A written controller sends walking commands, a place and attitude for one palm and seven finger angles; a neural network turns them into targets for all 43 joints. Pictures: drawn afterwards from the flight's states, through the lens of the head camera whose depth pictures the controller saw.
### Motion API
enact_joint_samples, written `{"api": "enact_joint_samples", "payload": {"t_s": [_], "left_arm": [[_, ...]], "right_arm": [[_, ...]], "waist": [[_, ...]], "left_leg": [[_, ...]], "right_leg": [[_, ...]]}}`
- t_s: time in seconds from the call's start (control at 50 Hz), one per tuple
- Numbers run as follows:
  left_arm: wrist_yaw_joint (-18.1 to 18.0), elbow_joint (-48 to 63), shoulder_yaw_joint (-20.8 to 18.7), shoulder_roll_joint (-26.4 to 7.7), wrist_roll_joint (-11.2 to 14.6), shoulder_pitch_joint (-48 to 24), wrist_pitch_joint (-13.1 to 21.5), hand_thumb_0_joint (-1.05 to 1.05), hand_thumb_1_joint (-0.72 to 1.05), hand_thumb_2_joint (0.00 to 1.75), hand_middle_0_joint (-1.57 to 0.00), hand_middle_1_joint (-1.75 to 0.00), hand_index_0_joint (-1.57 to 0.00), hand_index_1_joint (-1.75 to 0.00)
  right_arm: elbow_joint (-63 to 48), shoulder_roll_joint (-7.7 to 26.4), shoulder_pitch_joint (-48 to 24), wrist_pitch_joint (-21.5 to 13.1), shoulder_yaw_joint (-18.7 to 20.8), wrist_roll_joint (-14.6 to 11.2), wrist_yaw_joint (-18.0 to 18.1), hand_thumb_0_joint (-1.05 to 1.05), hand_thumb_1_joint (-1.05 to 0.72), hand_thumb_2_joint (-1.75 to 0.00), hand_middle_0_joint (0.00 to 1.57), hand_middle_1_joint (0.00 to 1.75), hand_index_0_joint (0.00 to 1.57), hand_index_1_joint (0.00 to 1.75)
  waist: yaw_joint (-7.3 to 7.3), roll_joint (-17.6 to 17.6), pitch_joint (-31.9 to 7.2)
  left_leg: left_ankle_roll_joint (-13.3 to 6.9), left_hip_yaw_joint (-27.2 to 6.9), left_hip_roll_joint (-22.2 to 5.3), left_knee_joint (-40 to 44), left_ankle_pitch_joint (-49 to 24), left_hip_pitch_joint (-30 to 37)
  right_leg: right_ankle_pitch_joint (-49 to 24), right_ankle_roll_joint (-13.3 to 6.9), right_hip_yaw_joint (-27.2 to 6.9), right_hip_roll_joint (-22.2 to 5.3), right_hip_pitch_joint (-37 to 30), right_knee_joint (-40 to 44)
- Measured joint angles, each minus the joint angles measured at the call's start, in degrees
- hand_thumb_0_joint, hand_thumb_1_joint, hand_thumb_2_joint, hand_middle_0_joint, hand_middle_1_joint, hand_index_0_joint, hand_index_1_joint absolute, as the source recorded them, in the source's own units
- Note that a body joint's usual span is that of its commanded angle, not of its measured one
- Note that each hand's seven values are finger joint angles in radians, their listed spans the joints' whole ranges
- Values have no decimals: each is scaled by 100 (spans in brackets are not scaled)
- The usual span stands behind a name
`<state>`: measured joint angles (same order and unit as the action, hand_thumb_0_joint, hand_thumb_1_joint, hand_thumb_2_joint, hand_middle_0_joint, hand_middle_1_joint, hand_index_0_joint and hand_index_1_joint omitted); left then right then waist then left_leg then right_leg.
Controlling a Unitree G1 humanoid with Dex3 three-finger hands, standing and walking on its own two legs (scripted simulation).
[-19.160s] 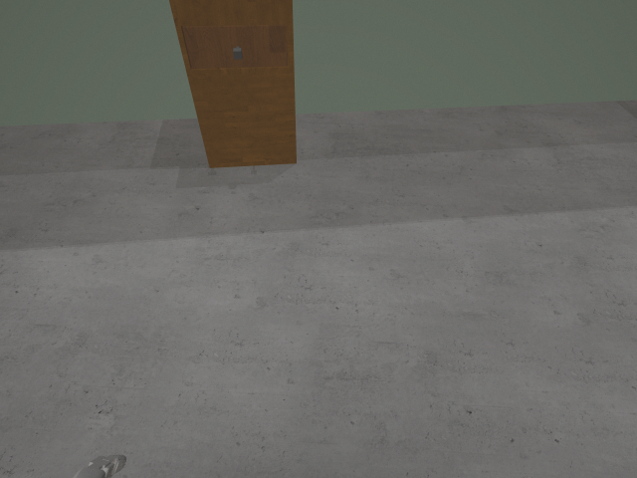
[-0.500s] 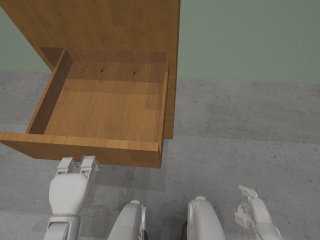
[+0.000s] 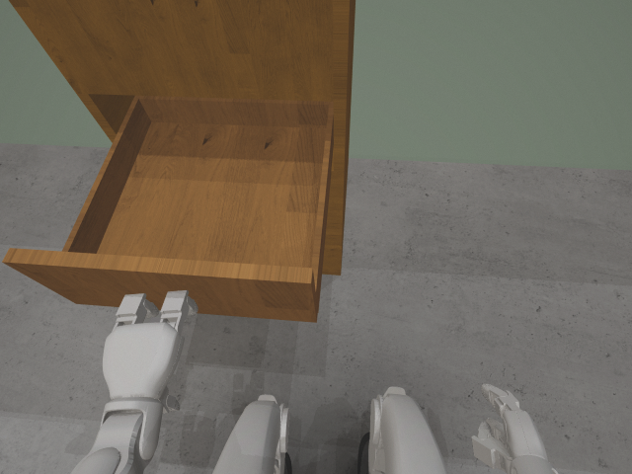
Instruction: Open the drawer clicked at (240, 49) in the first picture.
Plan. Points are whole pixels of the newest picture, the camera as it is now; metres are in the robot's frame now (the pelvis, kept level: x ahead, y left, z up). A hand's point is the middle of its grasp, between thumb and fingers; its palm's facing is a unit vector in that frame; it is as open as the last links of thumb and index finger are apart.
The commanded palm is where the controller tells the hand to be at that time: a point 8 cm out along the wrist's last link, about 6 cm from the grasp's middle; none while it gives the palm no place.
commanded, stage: lift the hand off the handle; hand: left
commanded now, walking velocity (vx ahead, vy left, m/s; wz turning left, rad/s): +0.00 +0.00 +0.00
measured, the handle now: (167, 320) +0.31 +0.22 -0.04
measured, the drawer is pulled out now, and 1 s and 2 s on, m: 0.30 0.30 0.30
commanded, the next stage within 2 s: none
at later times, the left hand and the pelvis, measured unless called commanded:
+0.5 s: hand (167, 354) +0.27 +0.22 -0.06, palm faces -0.04 -0.04 -1.00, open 13.5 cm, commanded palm +0.25 +0.22 +0.00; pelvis +0.00 +0.00 +0.01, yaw +0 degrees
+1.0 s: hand (151, 346) +0.27 +0.23 -0.02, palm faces -0.03 -0.05 -1.00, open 13.3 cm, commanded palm +0.25 +0.22 +0.04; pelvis +0.01 +0.01 +0.04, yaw -1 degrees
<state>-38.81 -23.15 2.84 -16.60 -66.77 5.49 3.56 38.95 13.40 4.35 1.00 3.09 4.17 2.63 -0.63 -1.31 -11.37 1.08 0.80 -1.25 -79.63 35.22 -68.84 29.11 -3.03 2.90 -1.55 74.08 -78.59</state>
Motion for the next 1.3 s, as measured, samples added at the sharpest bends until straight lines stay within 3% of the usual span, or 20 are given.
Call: {"api": "enact_joint_samples", "payload": {"t_s": [0.14, 0.4, 0.88, 1.14, 1.3], "left_arm": [[-30, 109, 105, 64, -9, 108, -70, 0, -46, 32, -32, -120, -32, -120], [-62, -245, 255, 104, -51, -283, -173, 0, -49, 31, -31, -120, -36, -123], [115, 1, 173, -31, 109, 65, -45, 0, -49, 30, -31, -120, -42, -122], [227, 267, 318, 26, 166, 289, -335, 0, -49, 30, -31, -120, -42, -122], [332, 406, 373, 28, 186, 396, -322, 0, -49, 30, -31, -120, -43, -122]], "right_arm": [[9, 2, 39, 6, 12, -10, 3, 1, -91, -90, 21, 29, 20, 29], [86, -92, -41, -31, -32, -20, 35, 1, -91, -90, 21, 29, 20, 29], [-5, -26, 71, -12, -13, -43, 101, 1, -91, -90, 21, 29, 20, 29], [-93, -75, 96, 58, -76, -61, 49, 1, -91, -90, 21, 29, 20, 29], [-167, -73, 126, 33, -88, -49, 36, 1, -91, -90, 21, 29, 20, 29]], "waist": [[-3, -15, 19], [-31, -23, 28], [48, -7, 140], [3, -53, 179], [-25, -66, 198]], "left_leg": [[-27, 31, 18, 39, -31, 41], [-40, 25, 41, 143, -104, 105], [-57, 32, 24, 745, -215, 829], [-84, 56, 32, 1155, -295, 1341], [-93, 60, 45, 1377, -345, 1614]], "right_leg": [[-35, 29, -33, -12, -38, 38], [-98, 43, -32, -28, -117, 147], [-199, 79, -37, 17, -852, 747], [-269, 117, -60, 27, -1364, 1144], [-303, 132, -65, 24, -1638, 1350]]}}
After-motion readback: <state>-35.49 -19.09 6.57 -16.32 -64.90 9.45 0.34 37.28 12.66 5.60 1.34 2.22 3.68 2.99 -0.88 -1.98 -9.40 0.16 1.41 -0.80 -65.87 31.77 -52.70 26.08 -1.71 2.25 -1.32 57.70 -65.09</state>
